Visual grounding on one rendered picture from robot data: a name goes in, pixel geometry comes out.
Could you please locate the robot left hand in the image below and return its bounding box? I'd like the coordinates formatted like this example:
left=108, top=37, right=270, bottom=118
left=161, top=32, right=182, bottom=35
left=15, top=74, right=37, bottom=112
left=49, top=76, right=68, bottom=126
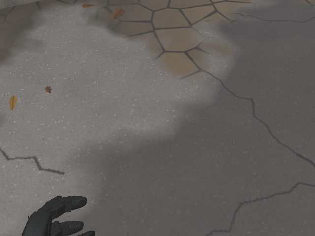
left=22, top=196, right=95, bottom=236

